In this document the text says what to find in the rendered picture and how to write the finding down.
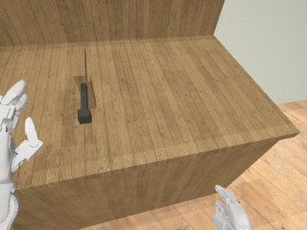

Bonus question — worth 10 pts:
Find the right robot hand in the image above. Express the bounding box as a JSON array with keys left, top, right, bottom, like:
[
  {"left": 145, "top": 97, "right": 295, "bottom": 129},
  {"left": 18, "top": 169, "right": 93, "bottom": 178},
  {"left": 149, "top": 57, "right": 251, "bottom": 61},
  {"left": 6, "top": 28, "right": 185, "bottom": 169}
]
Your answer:
[{"left": 213, "top": 185, "right": 251, "bottom": 230}]

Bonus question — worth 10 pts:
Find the robot left forearm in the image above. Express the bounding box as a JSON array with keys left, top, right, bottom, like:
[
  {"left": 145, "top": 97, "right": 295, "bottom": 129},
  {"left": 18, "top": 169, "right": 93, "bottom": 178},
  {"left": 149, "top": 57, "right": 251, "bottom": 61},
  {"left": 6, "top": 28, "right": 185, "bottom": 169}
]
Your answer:
[{"left": 0, "top": 180, "right": 20, "bottom": 230}]

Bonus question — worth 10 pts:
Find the left robot hand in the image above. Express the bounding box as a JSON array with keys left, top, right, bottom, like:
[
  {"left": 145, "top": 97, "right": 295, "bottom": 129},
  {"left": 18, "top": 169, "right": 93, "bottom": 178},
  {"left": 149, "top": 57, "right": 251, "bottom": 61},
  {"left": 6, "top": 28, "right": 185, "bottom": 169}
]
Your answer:
[{"left": 0, "top": 80, "right": 43, "bottom": 182}]

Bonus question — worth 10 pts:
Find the counter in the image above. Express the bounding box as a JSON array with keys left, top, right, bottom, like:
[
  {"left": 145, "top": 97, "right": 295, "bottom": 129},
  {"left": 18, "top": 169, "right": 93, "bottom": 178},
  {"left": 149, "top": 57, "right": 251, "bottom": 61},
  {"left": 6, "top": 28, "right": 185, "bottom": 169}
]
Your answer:
[{"left": 0, "top": 0, "right": 300, "bottom": 230}]

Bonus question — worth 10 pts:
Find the tap lever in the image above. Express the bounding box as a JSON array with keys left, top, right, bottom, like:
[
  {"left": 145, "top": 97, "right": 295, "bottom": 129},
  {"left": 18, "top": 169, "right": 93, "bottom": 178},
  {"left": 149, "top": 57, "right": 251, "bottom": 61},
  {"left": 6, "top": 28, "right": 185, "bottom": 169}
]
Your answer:
[{"left": 77, "top": 82, "right": 92, "bottom": 125}]

